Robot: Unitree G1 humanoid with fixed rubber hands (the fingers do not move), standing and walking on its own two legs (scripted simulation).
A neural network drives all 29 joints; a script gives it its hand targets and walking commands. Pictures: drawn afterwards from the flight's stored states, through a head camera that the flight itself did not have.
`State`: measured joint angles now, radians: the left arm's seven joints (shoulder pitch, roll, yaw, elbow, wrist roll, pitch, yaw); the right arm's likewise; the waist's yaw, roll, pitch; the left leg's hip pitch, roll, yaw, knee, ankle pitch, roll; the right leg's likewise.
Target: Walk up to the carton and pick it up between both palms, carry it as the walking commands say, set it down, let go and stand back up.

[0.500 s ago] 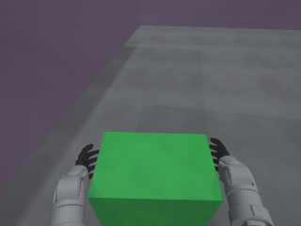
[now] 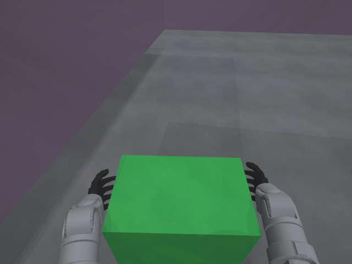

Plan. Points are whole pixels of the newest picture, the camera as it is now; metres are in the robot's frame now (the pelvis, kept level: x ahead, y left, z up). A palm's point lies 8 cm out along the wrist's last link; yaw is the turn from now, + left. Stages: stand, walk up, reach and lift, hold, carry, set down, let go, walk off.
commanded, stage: hold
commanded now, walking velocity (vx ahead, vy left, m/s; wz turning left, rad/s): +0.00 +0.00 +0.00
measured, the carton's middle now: (179, 215) +0.29 +0.00 -0.04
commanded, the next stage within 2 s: carry in 0.10 s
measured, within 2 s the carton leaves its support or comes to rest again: neither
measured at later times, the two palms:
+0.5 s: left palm (97, 172) +0.34 +0.19 +0.08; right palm (256, 164) +0.35 -0.20 +0.08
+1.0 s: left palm (126, 119) +0.56 +0.15 +0.08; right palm (241, 115) +0.59 -0.24 +0.06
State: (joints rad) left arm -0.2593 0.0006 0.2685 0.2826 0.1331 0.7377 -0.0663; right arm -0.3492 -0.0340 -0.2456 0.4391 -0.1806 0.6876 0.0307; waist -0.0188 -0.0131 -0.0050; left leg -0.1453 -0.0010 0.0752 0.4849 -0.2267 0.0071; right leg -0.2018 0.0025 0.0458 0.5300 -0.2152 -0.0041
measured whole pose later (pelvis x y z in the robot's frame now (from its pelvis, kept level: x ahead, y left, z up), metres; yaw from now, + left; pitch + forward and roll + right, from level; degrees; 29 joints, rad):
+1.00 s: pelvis +0.32 -0.04 -0.02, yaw +2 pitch +3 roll +2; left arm -0.06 -0.03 0.20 -0.41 0.10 1.22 -0.05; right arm -0.17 -0.02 -0.22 -0.24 -0.09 1.19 0.05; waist -0.01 0.01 -0.15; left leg -0.56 0.01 0.08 0.65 -0.23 -0.02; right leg -0.01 0.01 -0.12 0.52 -0.57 -0.06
